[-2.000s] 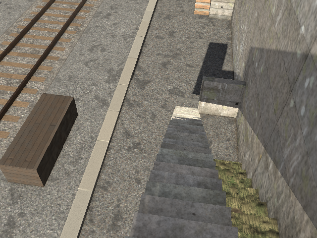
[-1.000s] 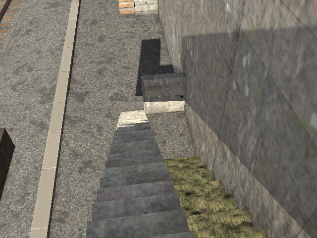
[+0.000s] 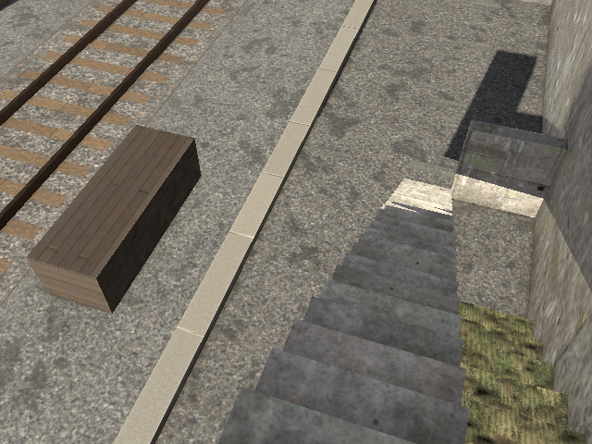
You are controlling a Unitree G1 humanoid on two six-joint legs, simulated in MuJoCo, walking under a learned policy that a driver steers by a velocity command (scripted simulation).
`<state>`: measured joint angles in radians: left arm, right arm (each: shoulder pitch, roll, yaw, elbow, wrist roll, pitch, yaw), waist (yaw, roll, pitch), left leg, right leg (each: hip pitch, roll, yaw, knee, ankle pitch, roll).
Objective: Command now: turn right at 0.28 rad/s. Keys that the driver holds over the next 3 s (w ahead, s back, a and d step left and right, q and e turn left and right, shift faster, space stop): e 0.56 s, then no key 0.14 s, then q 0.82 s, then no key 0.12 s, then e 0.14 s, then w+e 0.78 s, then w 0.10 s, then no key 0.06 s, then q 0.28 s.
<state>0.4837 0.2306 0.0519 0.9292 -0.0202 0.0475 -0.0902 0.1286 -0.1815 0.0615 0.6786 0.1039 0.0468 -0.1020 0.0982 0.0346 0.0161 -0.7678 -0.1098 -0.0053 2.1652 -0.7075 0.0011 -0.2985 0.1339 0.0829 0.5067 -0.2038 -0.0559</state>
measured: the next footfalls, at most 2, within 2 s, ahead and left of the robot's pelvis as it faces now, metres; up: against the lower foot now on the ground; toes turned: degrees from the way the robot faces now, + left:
left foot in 0.36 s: +0.15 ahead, +0.13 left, +0.00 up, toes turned -19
right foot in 0.76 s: +0.08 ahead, -0.10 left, +0.00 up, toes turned -23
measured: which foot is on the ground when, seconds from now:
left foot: up 0.00-0.34, down 0.36-1.00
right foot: down 0.00-0.38, up 0.40-0.74, down 0.76-1.00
